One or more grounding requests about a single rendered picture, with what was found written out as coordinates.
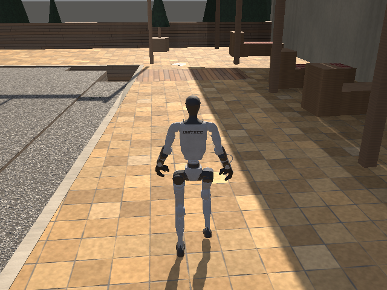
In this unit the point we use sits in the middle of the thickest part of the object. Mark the left robot upper arm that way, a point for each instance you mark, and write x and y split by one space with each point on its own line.
174 127

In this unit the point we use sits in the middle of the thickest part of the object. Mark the right robot forearm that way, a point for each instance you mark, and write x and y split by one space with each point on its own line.
224 159

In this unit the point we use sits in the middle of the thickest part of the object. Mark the right robot thigh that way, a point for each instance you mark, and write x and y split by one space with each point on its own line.
207 179

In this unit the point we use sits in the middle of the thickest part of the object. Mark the right robot hand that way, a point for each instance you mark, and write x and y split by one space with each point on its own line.
225 171

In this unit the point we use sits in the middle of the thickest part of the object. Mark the left robot forearm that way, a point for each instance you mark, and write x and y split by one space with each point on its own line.
162 157

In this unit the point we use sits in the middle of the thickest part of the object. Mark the left robot hand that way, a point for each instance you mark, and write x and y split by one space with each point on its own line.
163 168

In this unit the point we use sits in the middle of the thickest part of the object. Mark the left robot shin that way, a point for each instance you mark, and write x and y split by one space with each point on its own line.
179 225

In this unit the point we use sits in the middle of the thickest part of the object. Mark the right robot upper arm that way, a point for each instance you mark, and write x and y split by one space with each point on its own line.
211 127

